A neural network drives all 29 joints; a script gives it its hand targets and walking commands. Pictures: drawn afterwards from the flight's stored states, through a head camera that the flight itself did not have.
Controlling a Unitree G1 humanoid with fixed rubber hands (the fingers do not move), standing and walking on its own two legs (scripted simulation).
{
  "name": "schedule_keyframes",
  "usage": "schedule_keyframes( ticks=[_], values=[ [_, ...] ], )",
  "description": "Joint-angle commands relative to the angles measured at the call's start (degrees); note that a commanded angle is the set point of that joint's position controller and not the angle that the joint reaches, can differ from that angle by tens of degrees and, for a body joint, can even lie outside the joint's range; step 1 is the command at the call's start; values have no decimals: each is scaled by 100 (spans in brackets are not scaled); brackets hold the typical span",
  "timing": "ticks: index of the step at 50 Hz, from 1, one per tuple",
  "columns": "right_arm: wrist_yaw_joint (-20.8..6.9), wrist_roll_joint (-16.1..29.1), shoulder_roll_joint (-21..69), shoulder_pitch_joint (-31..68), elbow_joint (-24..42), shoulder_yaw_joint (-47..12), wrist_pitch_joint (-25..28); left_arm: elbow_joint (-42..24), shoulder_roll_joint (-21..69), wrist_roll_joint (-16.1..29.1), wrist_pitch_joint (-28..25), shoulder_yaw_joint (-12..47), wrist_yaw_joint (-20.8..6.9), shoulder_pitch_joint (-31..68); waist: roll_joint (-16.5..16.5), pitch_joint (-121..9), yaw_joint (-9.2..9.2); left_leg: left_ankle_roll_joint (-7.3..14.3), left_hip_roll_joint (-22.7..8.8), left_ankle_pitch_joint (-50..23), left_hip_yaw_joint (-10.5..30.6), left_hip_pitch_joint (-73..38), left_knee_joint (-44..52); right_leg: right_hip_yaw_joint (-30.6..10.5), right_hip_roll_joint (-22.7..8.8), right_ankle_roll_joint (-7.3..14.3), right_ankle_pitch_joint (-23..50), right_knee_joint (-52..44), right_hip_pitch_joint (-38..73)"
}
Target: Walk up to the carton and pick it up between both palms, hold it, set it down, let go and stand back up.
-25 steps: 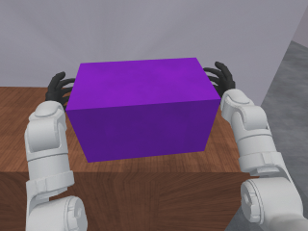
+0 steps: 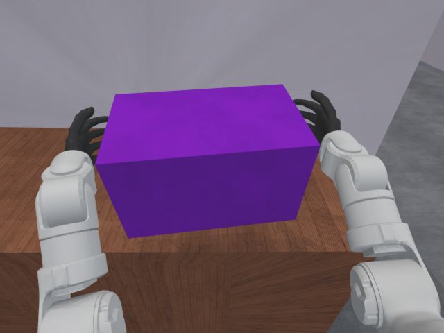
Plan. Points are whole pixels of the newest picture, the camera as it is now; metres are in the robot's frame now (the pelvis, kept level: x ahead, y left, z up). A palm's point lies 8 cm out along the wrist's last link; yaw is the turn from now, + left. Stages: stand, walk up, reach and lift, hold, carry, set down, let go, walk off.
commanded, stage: hold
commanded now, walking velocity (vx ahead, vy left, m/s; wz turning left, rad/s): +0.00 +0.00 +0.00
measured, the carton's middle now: (207, 158) +0.39 +0.00 +0.18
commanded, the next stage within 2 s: none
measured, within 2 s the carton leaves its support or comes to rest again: neither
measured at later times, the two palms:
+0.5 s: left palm (77, 157) +0.34 +0.20 +0.23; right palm (327, 136) +0.35 -0.20 +0.24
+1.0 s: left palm (81, 159) +0.35 +0.20 +0.22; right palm (326, 137) +0.35 -0.20 +0.24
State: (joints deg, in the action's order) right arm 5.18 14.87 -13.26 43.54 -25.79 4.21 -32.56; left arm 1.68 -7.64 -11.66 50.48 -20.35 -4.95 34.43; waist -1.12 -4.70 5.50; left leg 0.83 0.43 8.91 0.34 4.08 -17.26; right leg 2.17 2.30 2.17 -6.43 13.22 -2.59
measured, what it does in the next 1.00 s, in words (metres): stands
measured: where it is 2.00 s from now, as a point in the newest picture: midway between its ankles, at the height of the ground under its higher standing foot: outside the picture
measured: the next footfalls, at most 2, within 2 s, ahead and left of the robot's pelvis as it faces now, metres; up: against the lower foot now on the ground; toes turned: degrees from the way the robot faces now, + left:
none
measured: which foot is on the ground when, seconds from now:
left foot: down 0.00-1.00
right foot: down 0.00-1.00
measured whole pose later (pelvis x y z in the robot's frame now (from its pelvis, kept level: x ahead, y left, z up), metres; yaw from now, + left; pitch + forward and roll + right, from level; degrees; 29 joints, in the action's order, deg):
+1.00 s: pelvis +0.00 +0.00 +0.00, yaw +0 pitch -5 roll -1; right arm 5.8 15.6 -13.6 43.4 -25.6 2.8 -33.1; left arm 1.4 -7.5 -12.1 50.6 -20.7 -5.5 33.6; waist -1.7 -4.2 5.8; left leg 0.8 0.4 8.9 0.3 3.3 -17.1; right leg 1.7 2.5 2.2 -6.5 13.4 -1.9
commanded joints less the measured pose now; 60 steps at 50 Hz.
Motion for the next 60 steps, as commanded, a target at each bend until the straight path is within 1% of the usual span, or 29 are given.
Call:
schedule_keyframes(
  ticks=[1, 4, 5, 6, 7, 9, 13, 14, 15, 17, 19, 20, 22, 23, 25, 26, 28, 29, 31, 33, 36, 45, 48, 50, 51, 53, 57, 59, 60],
  values=[
    [-872, 818, 2451, 3591, 1708, -1640, 255, -1217, 2106, 1152, -398, 2311, -919, 3891, 339, -1985, -15, -293, 39, -1688, 24, -580, -9, -135, 23, -105, 1498, 148, 901],
    [-861, 743, 2537, 3625, 1679, -1655, 216, -1042, 1941, 1069, -367, 2131, -940, 3840, 65, -1718, -69, -157, 65, -1318, -5, -301, 102, -204, -34, -165, 1438, 119, 872],
    [-868, 748, 2589, 3701, 1849, -1690, 243, -1207, 2039, 1108, -392, 2214, -934, 3906, 122, -1912, -101, -160, 57, -1313, -6, -238, 115, -187, -31, -152, 1420, 182, 952],
    [-870, 734, 2555, 3649, 1768, -1644, 237, -1062, 2011, 1092, -383, 2180, -927, 3882, 141, -1746, -104, -127, 55, -1284, -5, -251, 162, -197, -40, -156, 1407, 153, 884],
    [-861, 755, 2655, 3757, 1855, -1718, 262, -1127, 2045, 1135, -408, 2207, -933, 3975, 69, -1909, -145, -109, 72, -1283, -18, -200, 117, -210, -48, -171, 1481, 175, 970],
    [-832, 754, 2668, 3750, 1887, -1688, 267, -1068, 2035, 1155, -388, 2288, -936, 3968, 165, -1962, -118, -102, 75, -1196, -28, -163, 141, -217, -66, -169, 1457, 164, 1016],
    [-852, 635, 2754, 3932, 1638, -1576, 247, -807, 2015, 1139, -440, 2205, -974, 4255, 100, -1766, -69, -54, 76, -512, -43, 49, 269, -243, -139, -166, 818, 87, 771],
    [-866, 627, 2761, 3865, 1541, -1546, 241, -703, 2048, 1141, -449, 2211, -967, 4194, 205, -1707, -56, -41, 67, -471, -42, 22, 294, -240, -137, -142, 774, 104, 751],
    [-875, 614, 2740, 3944, 1534, -1501, 258, -646, 2094, 1169, -463, 2193, -976, 4215, 137, -1750, -88, -36, 47, -426, -28, 48, 301, -253, -131, -133, 669, 73, 738],
    [-872, 595, 2795, 3946, 1396, -1521, 270, -696, 2081, 1175, -521, 2234, -956, 4421, 217, -1821, -79, -49, 56, -432, -26, 38, 279, -236, -122, -134, 643, 107, 736],
    [-887, 517, 2758, 3966, 1320, -1412, 290, -589, 2110, 1164, -538, 2270, -956, 4444, 301, -1949, -22, -37, 57, -261, -54, 11, 280, -267, -147, -155, 456, 65, 707],
    [-891, 476, 2790, 4096, 1348, -1382, 315, -457, 2105, 1190, -546, 2195, -962, 4498, 194, -1929, -61, -18, 47, -120, -49, 147, 329, -246, -135, -147, 314, 53, 752],
    [-902, 435, 2818, 4024, 1235, -1373, 329, -486, 2113, 1219, -598, 2269, -961, 4525, 175, -1961, -11, -34, 48, -237, -16, 93, 323, -226, -133, -148, 419, 88, 722],
    [-903, 425, 2791, 4058, 1233, -1345, 346, -531, 2204, 1300, -616, 2378, -953, 4617, 290, -1978, 45, -95, 30, -296, 3, 120, 315, -207, -115, -119, 408, 113, 746],
    [-930, 461, 2797, 4071, 1158, -1357, 348, -489, 2215, 1227, -642, 2332, -943, 4617, 273, -1912, 37, -89, 35, -333, 1, 137, 310, -231, -112, -113, 450, 103, 812],
    [-930, 402, 2777, 4134, 1125, -1276, 347, -189, 2145, 1140, -623, 2154, -968, 4559, 178, -1863, -6, -23, 47, -178, -18, 140, 323, -249, -162, -160, 321, 59, 747],
    [-934, 412, 2850, 4191, 1047, -1365, 357, -170, 2189, 1136, -629, 2111, -971, 4617, 65, -1866, -80, -4, 76, -202, -22, 118, 342, -246, -156, -185, 341, 66, 753],
    [-922, 489, 2867, 4120, 1017, -1345, 363, -178, 2162, 1148, -625, 2157, -964, 4558, 141, -1820, -37, -20, 71, -259, -23, 99, 341, -262, -151, -182, 372, 43, 696],
    [-925, 475, 2838, 4190, 878, -1355, 346, -67, 2169, 1057, -612, 2066, -980, 4646, 142, -1665, -97, -16, 55, -246, -26, 74, 367, -247, -154, -165, 338, 24, 634],
    [-927, 565, 2825, 4062, 915, -1417, 349, -302, 2235, 1137, -604, 2228, -983, 4594, 265, -1881, -15, -86, 45, -608, -23, -69, 267, -239, -126, -177, 675, 83, 721],
    [-911, 703, 2729, 4032, 1171, -1508, 350, -559, 2213, 1171, -583, 2240, -955, 4432, 289, -2027, -22, -174, 27, -1163, 38, -297, 137, -181, -43, -149, 1102, 155, 822],
    [-841, 846, 2555, 3706, 1497, -1638, 233, -885, 2104, 1102, -428, 2182, -1004, 3970, 150, -1800, -9, -203, 51, -1521, 46, -361, 115, -215, -37, -163, 1638, 158, 1023],
    [-808, 937, 2586, 3684, 1946, -1722, 273, -1411, 2221, 1216, -455, 2477, -946, 4094, 445, -2264, 95, -320, 58, -2017, 66, -645, -71, -191, 17, -122, 1955, 251, 1002],
    [-808, 982, 2576, 3566, 1941, -1740, 241, -1547, 2148, 1224, -474, 2501, -888, 4045, 467, -2181, 80, -328, 42, -2102, 93, -718, -126, -143, 39, -96, 1889, 208, 807],
    [-819, 942, 2498, 3518, 1851, -1664, 222, -1498, 2123, 1228, -449, 2510, -889, 4090, 553, -2016, 126, -370, 43, -1962, 57, -677, -103, -146, 36, -80, 1699, 188, 780],
    [-847, 772, 2464, 3570, 1741, -1571, 199, -1172, 2127, 1143, -409, 2337, -917, 3988, 395, -1732, 51, -259, 34, -1317, 30, -474, 69, -154, -15, -105, 1184, 96, 665],
    [-937, 647, 2540, 3704, 1551, -1442, 207, -994, 2090, 1140, -408, 2324, -899, 4145, 357, -1615, -24, -151, -16, -759, 29, -75, 274, -179, -56, -74, 662, 77, 605],
    [-956, 659, 2635, 3900, 1775, -1538, 312, -1111, 2256, 1274, -457, 2484, -861, 4227, 379, -1962, -36, -160, -23, -873, 33, -112, 200, -162, -27, -86, 754, 152, 737],
    [-945, 593, 2632, 3959, 1714, -1511, 291, -865, 2128, 1173, -467, 2298, -863, 4221, 218, -1796, -100, -86, 3, -760, -2, -91, 220, -193, -58, -117, 690, 93, 661]
  ],
)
